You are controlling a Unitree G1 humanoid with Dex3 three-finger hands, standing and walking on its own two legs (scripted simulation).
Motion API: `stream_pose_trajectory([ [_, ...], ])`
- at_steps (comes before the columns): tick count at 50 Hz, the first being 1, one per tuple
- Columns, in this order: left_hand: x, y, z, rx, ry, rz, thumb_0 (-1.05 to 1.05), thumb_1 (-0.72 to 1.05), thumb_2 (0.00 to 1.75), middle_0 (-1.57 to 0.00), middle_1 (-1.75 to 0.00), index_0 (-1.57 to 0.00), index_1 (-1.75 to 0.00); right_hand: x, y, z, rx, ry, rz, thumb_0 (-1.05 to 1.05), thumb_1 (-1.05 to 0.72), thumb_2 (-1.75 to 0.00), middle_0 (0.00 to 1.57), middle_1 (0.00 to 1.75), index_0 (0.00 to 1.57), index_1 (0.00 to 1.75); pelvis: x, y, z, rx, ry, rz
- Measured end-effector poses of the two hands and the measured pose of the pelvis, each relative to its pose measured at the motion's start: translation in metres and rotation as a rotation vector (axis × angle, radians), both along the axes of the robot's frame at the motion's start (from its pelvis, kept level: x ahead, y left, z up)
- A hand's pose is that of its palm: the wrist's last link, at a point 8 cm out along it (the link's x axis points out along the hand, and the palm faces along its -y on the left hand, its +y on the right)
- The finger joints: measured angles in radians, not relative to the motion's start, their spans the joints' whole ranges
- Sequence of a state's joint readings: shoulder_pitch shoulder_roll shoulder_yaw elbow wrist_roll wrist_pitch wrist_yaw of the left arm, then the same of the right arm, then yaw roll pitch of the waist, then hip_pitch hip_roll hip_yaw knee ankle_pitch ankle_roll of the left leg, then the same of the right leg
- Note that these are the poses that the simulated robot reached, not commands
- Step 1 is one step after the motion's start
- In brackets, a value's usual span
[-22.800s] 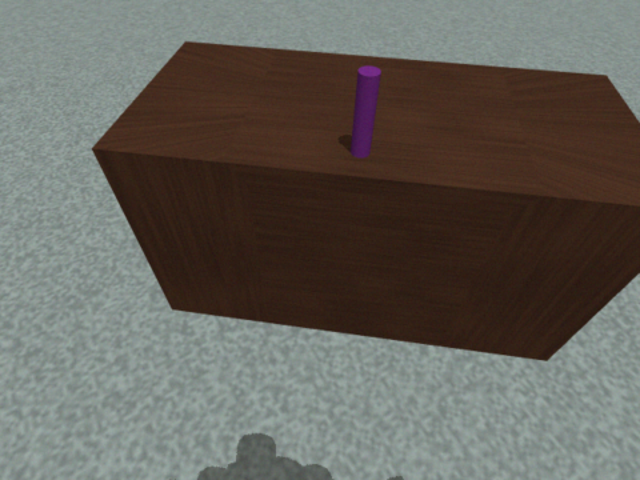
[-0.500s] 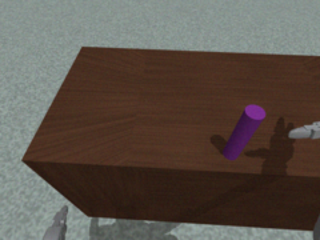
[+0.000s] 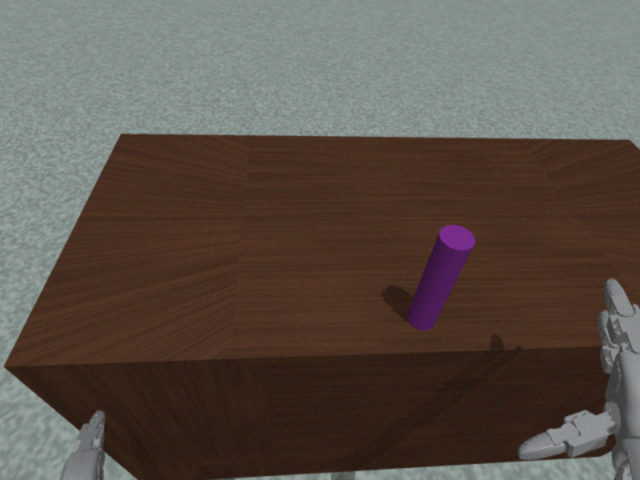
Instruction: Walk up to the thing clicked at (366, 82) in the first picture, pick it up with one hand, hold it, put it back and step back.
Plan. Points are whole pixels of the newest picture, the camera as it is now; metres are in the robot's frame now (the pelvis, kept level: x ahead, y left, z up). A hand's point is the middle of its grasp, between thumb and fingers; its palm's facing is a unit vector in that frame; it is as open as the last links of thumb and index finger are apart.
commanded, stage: sink last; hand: right
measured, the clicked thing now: (436, 282) +0.39 -0.19 +0.02
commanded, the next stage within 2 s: home in 0.42 s
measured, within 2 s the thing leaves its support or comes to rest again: neither
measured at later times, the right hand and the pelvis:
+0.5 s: hand (579, 414) +0.17 -0.24 +0.10, palm faces +0.35 +0.83 -0.44, open 17.4 cm; pelvis -0.02 +0.02 +0.00, yaw -1 degrees
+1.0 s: hand (464, 477) +0.16 -0.18 -0.06, palm faces +0.12 +0.96 -0.24, open 17.7 cm; pelvis +0.00 +0.01 +0.01, yaw -1 degrees
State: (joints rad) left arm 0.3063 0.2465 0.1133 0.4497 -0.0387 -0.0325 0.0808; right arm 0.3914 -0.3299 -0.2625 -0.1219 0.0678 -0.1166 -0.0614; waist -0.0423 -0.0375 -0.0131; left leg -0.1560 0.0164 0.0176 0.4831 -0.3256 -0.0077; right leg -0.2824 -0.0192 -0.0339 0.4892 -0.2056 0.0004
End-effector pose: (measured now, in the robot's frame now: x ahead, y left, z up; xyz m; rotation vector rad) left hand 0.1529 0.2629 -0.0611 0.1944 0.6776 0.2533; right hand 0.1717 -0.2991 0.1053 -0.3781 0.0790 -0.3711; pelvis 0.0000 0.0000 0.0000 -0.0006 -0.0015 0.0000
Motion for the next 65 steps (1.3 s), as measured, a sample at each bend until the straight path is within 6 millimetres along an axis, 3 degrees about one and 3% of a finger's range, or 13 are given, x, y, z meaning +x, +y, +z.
stream_pose_trajectory([
  [6,-0.002,0.008,0.001,-0.010,-0.024,-0.009,-0.01,-0.51,0.05,-0.06,-0.05,-0.06,-0.05,-0.041,0.017,-0.006,0.021,0.042,-0.004,-0.01,0.54,-0.05,0.06,0.06,0.07,0.06,-0.006,0.007,0.001,-0.006,-0.029,-0.012],
  [10,-0.012,0.014,-0.011,-0.018,0.018,0.006,-0.01,-0.51,0.05,-0.06,-0.06,-0.06,-0.05,-0.053,0.020,-0.007,0.010,0.061,-0.023,-0.01,0.54,-0.05,0.06,0.06,0.07,0.06,-0.013,0.012,0.001,-0.009,-0.042,-0.021],
  [19,-0.025,0.017,-0.026,-0.026,0.074,-0.009,-0.01,-0.51,0.05,-0.06,-0.05,-0.06,-0.04,-0.051,0.013,0.009,-0.084,0.017,-0.031,-0.01,0.55,-0.05,0.06,0.06,0.07,0.06,-0.020,0.021,0.002,-0.012,-0.054,-0.017],
  [25,-0.014,0.015,-0.015,-0.032,0.017,-0.028,-0.01,-0.52,0.06,-0.06,-0.05,-0.06,-0.05,-0.042,0.019,0.020,-0.099,-0.049,0.008,-0.01,0.55,-0.06,0.06,0.06,0.07,0.06,-0.016,0.022,0.004,-0.015,-0.060,-0.014],
  [30,-0.010,0.024,-0.009,-0.023,-0.001,-0.001,-0.01,-0.51,0.09,-0.07,-0.07,-0.06,-0.07,-0.038,0.015,0.014,-0.082,-0.044,0.007,-0.01,0.55,-0.05,0.06,0.06,0.07,0.06,-0.011,0.021,0.005,-0.016,-0.062,-0.013],
  [35,-0.009,0.018,-0.012,-0.025,0.041,-0.015,-0.01,-0.34,0.22,-0.09,-0.11,-0.08,-0.10,-0.035,0.014,-0.012,-0.019,0.031,-0.010,-0.01,0.57,-0.04,0.05,0.05,0.06,0.05,-0.008,0.020,0.006,-0.015,-0.053,-0.010],
  [44,0.007,-0.036,-0.020,-0.112,0.064,-0.106,0.00,0.18,0.50,-0.14,-0.18,-0.13,-0.18,-0.032,0.053,-0.093,0.172,0.296,0.059,-0.01,0.58,-0.03,0.05,0.05,0.06,0.05,-0.006,0.016,0.006,-0.013,-0.029,-0.008],
  [54,0.004,-0.024,-0.019,-0.056,0.106,-0.071,0.00,0.69,0.78,-0.19,-0.27,-0.18,-0.26,-0.035,0.082,-0.170,0.307,0.609,0.082,-0.01,0.59,-0.02,0.05,0.04,0.06,0.04,-0.004,0.011,0.005,-0.011,-0.012,-0.006],
  [59,0.001,-0.025,-0.017,-0.046,0.121,-0.069,0.01,0.82,0.85,-0.20,-0.29,-0.19,-0.28,-0.022,0.092,-0.185,0.327,0.664,0.116,-0.01,0.59,-0.02,0.05,0.04,0.06,0.04,-0.003,0.010,0.005,-0.009,-0.004,0.004],
  [65,-0.007,-0.025,-0.023,-0.046,0.170,-0.076,0.01,0.87,0.89,-0.20,-0.30,-0.20,-0.29,-0.009,0.083,-0.177,0.315,0.618,0.071,-0.01,0.59,-0.02,0.05,0.04,0.06,0.04,0.001,0.008,0.005,-0.005,-0.004,0.014],
])
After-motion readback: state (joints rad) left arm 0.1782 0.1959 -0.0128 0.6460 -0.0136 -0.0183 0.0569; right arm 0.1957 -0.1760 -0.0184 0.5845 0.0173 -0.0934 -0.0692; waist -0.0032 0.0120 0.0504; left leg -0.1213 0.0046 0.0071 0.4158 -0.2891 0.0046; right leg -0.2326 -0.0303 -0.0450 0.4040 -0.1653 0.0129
